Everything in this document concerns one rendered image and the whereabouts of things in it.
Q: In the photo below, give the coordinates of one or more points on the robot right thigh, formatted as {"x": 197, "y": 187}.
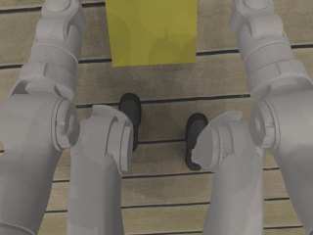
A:
{"x": 237, "y": 197}

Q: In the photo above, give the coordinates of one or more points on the left robot upper arm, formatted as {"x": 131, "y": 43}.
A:
{"x": 35, "y": 130}

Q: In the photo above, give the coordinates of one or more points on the right robot upper arm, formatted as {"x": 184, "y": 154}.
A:
{"x": 283, "y": 124}

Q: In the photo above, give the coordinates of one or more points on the right robot forearm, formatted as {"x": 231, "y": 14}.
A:
{"x": 265, "y": 49}

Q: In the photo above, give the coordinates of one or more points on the left robot foot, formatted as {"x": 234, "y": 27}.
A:
{"x": 130, "y": 104}

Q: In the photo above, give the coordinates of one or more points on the left robot forearm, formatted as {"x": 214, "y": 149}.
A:
{"x": 55, "y": 52}

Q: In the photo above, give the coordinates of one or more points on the carton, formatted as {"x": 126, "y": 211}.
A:
{"x": 152, "y": 32}

